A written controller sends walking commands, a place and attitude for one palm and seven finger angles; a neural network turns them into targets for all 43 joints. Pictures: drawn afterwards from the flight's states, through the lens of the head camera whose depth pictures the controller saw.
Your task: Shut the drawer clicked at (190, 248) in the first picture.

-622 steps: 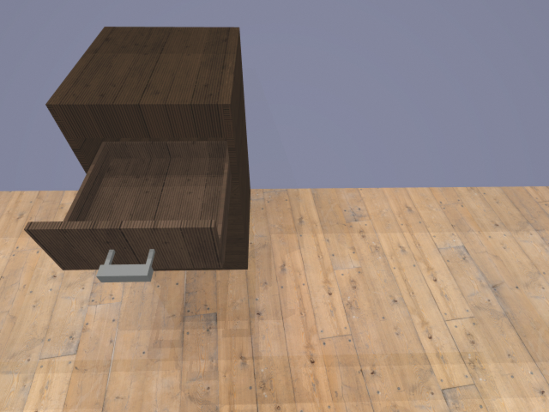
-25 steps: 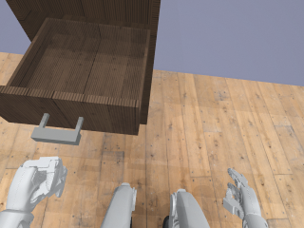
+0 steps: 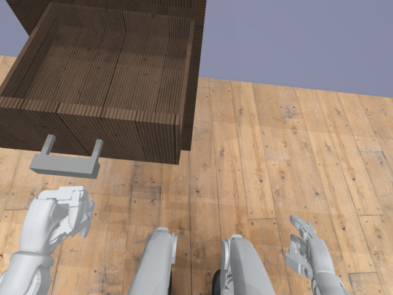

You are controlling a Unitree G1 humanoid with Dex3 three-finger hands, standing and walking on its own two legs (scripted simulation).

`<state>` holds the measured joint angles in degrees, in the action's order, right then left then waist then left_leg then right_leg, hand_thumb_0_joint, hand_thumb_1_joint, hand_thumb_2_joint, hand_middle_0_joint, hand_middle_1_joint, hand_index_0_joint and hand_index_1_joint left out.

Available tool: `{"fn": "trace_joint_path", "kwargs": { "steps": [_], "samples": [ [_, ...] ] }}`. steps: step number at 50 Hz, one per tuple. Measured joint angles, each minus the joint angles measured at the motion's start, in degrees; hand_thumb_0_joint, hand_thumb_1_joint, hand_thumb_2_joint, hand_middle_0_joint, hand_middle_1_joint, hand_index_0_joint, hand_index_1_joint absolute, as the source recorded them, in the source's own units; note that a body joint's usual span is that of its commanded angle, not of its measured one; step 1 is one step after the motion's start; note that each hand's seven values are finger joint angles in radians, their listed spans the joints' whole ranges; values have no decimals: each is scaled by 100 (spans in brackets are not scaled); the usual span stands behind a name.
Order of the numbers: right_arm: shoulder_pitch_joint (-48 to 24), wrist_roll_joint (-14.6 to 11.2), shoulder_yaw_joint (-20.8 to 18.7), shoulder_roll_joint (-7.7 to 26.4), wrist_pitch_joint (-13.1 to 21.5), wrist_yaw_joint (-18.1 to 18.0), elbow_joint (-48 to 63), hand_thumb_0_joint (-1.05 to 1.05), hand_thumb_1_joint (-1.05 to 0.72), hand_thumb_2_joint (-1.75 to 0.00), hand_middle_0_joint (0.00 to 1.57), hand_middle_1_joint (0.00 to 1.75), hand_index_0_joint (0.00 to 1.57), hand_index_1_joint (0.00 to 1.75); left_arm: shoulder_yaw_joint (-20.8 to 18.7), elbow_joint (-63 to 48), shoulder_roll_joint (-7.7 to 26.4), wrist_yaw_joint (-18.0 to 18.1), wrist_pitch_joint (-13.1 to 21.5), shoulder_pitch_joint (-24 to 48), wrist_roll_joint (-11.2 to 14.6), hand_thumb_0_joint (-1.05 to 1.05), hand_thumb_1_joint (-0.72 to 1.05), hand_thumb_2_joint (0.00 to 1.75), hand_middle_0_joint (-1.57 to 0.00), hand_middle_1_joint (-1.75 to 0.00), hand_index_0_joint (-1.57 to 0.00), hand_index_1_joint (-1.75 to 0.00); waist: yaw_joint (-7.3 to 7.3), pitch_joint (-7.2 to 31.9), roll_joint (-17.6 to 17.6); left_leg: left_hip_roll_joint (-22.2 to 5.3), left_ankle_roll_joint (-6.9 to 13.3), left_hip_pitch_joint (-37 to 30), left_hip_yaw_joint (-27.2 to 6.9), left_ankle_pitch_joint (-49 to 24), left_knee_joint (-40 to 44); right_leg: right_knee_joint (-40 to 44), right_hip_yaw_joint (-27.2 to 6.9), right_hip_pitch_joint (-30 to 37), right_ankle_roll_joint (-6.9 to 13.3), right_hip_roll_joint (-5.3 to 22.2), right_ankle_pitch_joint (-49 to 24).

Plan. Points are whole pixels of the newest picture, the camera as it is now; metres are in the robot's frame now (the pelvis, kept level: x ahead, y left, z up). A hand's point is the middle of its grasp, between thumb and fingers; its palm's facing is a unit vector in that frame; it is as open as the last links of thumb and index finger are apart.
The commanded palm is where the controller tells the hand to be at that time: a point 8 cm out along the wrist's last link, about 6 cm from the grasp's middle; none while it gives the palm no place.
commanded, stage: bring the fist close to the handle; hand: left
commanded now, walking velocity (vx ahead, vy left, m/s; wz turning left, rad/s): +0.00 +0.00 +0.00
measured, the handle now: (70, 154) +0.35 +0.27 +0.03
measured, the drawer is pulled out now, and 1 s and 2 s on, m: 0.29 0.27 0.15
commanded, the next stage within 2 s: push the drawer shut in 0.20 s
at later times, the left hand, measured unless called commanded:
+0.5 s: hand (91, 210) +0.26 +0.21 +0.02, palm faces -0.01 -1.00 -0.08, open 3.2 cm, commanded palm +0.25 +0.26 +0.03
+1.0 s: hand (91, 191) +0.29 +0.22 +0.01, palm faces -0.02 -1.00 -0.08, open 2.8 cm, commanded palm +0.31 +0.26 +0.03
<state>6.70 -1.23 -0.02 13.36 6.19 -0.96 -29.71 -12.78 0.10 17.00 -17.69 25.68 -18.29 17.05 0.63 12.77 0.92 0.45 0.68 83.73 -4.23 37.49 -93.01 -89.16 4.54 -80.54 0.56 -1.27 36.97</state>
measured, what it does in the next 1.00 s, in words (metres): stands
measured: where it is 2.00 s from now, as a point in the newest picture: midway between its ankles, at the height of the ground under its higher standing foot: outside the picture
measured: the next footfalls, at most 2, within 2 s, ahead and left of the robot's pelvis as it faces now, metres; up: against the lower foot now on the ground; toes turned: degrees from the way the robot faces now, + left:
none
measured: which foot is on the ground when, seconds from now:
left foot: down 0.00-1.00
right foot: down 0.00-1.00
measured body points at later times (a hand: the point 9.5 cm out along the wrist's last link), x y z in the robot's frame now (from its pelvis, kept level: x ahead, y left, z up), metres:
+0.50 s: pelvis +0.00 -0.01 +0.00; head +0.14 +0.02 +0.43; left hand +0.25 +0.26 +0.03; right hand +0.22 -0.24 -0.09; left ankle +0.04 +0.11 -0.55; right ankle +0.04 -0.12 -0.55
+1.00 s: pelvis -0.01 -0.01 -0.01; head +0.13 +0.03 +0.42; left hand +0.29 +0.27 +0.02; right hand +0.18 -0.25 -0.10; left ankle +0.04 +0.11 -0.55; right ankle +0.04 -0.12 -0.55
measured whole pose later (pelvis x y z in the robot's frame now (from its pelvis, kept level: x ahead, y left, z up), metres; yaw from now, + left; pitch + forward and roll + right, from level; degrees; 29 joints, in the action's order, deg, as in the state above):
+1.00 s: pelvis -0.01 -0.01 -0.01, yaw +1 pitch +28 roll -5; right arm 7.9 -1.0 1.3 16.0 5.9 -3.0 -32.5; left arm -14.2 12.7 19.6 -18.3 25.1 -0.3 15.2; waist 0.8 11.7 0.5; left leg 0.9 0.1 86.2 -5.1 35.6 -93.5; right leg -89.9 5.4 -82.8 1.1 -0.9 35.5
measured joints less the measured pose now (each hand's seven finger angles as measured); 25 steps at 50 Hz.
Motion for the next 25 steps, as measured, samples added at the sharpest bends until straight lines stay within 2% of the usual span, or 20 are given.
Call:
{"fn": "trace_joint_path", "kwargs": {
  "steps": [8, 18, 25],
  "samples": [
    [34, -28, 9, 9, -60, -33, 23, 1, -91, -90, 20, 30, 20, 30, -59, 51, -3, 4, -88, -7, 56, 1, 90, 90, -139, -160, -139, -160, -6, 42, 6, -9, -12, -34, 2, -9, 53, 42, -4, 24, 10, -8, -9],
    [33, -10, -38, 37, -44, -43, 38, 1, -91, -90, 20, 30, 20, 30, 79, -53, -33, 95, 16, -101, -43, 1, 90, 90, -139, -160, -139, -160, 23, 42, -12, -11, -36, -59, -11, 5, 65, 42, 8, 43, 33, -11, 12],
    [4, 14, 12, 65, -56, -51, 18, 1, -91, -90, 20, 30, 20, 30, 24, 192, 15, 165, 62, 279, -102, 1, 90, 90, -140, -160, -139, -160, 16, 37, -13, -12, -54, 10, -21, 3, 24, -18, 19, -34, 54, -12, 21]
  ]
}}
